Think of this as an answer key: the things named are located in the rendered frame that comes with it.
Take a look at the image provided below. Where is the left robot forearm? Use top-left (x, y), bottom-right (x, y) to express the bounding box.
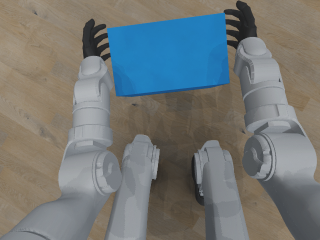
top-left (58, 56), bottom-right (114, 188)

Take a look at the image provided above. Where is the right robot forearm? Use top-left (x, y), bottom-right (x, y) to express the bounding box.
top-left (233, 37), bottom-right (317, 169)

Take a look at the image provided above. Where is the right robot hand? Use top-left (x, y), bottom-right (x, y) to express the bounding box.
top-left (223, 0), bottom-right (258, 49)

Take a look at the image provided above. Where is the robot right upper arm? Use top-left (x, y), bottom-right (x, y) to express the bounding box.
top-left (242, 132), bottom-right (320, 240)

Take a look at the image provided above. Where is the left robot hand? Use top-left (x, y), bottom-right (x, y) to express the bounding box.
top-left (82, 18), bottom-right (111, 61)

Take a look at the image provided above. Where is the right robot thigh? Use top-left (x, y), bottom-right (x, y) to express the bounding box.
top-left (194, 146), bottom-right (250, 240)

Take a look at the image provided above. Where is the carton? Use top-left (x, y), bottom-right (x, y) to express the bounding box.
top-left (107, 12), bottom-right (230, 97)

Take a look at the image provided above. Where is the robot right shin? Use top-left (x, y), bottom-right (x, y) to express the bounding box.
top-left (198, 140), bottom-right (234, 196)

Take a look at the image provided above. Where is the robot left upper arm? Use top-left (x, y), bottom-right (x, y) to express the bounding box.
top-left (0, 149), bottom-right (122, 240)

